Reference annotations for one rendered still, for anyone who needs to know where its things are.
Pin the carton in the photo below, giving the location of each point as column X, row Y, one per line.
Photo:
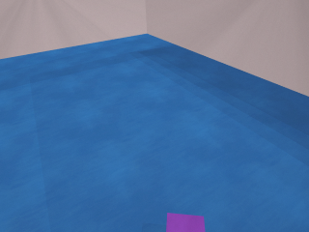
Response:
column 185, row 223

